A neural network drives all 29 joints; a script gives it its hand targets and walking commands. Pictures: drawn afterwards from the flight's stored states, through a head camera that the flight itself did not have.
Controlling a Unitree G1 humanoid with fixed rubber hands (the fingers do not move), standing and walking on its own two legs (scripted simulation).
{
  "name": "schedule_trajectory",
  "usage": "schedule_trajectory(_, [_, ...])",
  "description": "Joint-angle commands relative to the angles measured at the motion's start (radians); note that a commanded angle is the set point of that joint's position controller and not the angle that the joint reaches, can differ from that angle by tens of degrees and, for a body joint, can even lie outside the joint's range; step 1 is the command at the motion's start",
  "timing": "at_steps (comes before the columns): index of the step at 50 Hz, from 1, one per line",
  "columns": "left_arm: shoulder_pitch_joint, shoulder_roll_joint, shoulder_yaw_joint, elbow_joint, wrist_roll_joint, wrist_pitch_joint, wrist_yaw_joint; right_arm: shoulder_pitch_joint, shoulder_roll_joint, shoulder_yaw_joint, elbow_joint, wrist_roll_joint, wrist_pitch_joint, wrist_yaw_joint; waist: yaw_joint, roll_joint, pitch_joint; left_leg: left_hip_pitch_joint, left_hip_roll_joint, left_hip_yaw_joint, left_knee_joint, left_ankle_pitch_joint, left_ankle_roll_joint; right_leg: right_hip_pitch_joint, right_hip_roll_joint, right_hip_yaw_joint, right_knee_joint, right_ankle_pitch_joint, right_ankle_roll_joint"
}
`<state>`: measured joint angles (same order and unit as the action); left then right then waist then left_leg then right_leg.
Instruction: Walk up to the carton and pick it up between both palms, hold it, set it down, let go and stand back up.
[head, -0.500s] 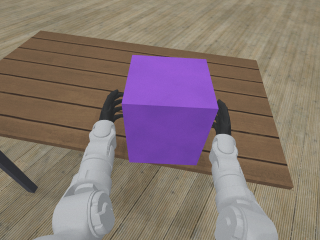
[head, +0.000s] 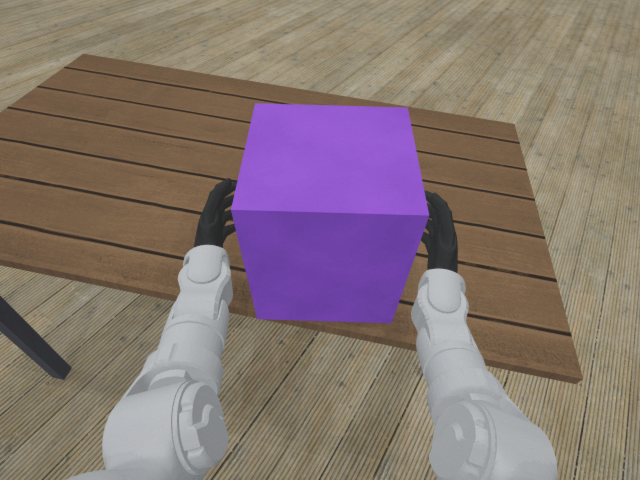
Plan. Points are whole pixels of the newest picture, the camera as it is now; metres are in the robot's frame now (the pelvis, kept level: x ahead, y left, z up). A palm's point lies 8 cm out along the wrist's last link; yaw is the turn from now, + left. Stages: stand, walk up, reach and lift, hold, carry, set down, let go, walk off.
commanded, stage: reach and lift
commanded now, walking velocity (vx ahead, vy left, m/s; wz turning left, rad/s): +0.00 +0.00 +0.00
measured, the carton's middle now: (327, 220) +0.46 -0.01 +0.06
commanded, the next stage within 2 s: none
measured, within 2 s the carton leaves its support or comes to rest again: neither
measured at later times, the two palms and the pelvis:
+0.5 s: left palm (218, 229) +0.40 +0.14 +0.10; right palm (458, 243) +0.36 -0.15 +0.13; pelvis -0.02 -0.01 +0.00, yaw +0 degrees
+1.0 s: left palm (203, 206) +0.39 +0.15 +0.15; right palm (463, 215) +0.37 -0.15 +0.17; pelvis -0.01 +0.00 +0.00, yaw +1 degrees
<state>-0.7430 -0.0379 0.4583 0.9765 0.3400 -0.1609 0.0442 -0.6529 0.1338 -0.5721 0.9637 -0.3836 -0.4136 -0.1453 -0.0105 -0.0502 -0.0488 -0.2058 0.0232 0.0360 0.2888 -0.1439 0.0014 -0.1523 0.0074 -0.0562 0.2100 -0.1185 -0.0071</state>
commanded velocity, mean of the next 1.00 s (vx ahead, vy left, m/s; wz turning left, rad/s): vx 0.00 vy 0.00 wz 0.00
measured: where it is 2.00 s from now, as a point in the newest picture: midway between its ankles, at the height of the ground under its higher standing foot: outside the picture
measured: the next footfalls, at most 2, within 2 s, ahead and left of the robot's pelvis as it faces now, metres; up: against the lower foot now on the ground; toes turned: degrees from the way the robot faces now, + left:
none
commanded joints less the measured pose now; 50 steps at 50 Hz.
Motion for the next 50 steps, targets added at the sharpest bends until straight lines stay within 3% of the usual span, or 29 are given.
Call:
schedule_trajectory(1, [-0.711, -0.496, -0.295, -0.067, 0.038, -0.112, -0.169, -0.749, 0.445, 0.35, -0.056, -0.11, -0.136, 0.159, -0.011, 0.037, -0.603, 0.079, 0.007, 0.101, -0.005, 0.319, -0.04, 0.367, -0.02, -0.059, 0.106, 0.543, 0.038])
schedule_trajectory(8, [-0.809, -0.504, -0.297, -0.073, 0.057, -0.161, -0.154, -0.772, 0.422, 0.268, 0.052, -0.185, -0.192, 0.151, -0.037, 0.075, -0.648, 0.13, 0.012, 0.103, 0.005, 0.307, -0.075, 0.258, -0.01, -0.086, 0.082, 0.411, 0.019])
schedule_trajectory(14, [-0.839, -0.511, -0.297, -0.071, 0.076, -0.119, -0.145, -0.807, 0.388, 0.224, 0.097, -0.18, -0.174, 0.152, -0.047, 0.103, -0.632, 0.179, 0.012, 0.1, 0.014, 0.294, -0.081, 0.22, -0.014, -0.082, 0.061, 0.329, 0.012])
schedule_trajectory(19, [-0.813, -0.489, -0.294, -0.084, 0.07, -0.035, -0.155, -0.802, 0.386, 0.248, 0.091, -0.113, -0.099, 0.153, -0.042, 0.117, -0.558, 0.163, 0.004, 0.102, -0.006, 0.242, -0.079, 0.266, -0.021, -0.068, 0.055, 0.296, 0.015])
schedule_trajectory(24, [-0.813, -0.491, -0.311, -0.119, 0.033, 0.036, -0.161, -0.836, 0.378, 0.259, 0.02, -0.072, -0.038, 0.161, -0.037, 0.117, -0.548, 0.193, 0.0, 0.092, -0.007, 0.206, -0.069, 0.239, -0.019, -0.068, 0.046, 0.225, 0.013])
schedule_trajectory(29, [-0.851, -0.48, -0.324, -0.17, 0.006, 0.07, -0.159, -0.866, 0.391, 0.293, -0.046, -0.029, 0.006, 0.165, -0.021, 0.12, -0.549, 0.202, -0.01, 0.09, 0.005, 0.217, -0.062, 0.256, -0.022, -0.062, 0.06, 0.251, 0.022])
schedule_trajectory(33, [-0.855, -0.485, -0.354, -0.202, -0.022, 0.086, -0.156, -0.876, 0.393, 0.317, -0.082, 0.005, 0.026, 0.168, -0.029, 0.122, -0.597, 0.215, -0.007, 0.086, 0.03, 0.275, -0.069, 0.273, -0.022, -0.061, 0.076, 0.311, 0.023])
schedule_trajectory(36, [-0.863, -0.48, -0.355, -0.233, -0.028, 0.098, -0.154, -0.877, 0.396, 0.344, -0.105, 0.015, 0.044, 0.172, -0.026, 0.093, -0.614, 0.248, -0.004, 0.074, 0.041, 0.319, -0.064, 0.267, -0.013, -0.065, 0.087, 0.356, 0.032])
schedule_trajectory(40, [-0.839, -0.489, -0.361, -0.258, -0.034, 0.134, -0.162, -0.875, 0.379, 0.357, -0.12, 0.025, 0.068, 0.171, -0.042, 0.075, -0.584, 0.285, -0.002, 0.059, 0.046, 0.375, -0.069, 0.28, -0.011, -0.068, 0.091, 0.4, 0.033])
schedule_trajectory(44, [-0.786, -0.48, -0.335, -0.263, -0.011, 0.198, -0.18, -0.846, 0.339, 0.347, -0.117, 0.036, 0.098, 0.163, -0.078, 0.075, -0.492, 0.341, -0.009, 0.062, 0.044, 0.38, -0.076, 0.272, -0.007, -0.081, 0.065, 0.375, 0.042])
schedule_trajectory(50, [-0.749, -0.463, -0.347, -0.349, -0.027, 0.326, -0.195, -0.862, 0.31, 0.373, -0.179, 0.109, 0.184, 0.154, -0.087, 0.076, -0.407, 0.352, -0.017, 0.059, 0.031, 0.334, -0.072, 0.281, 0.0, -0.079, 0.056, 0.312, 0.047])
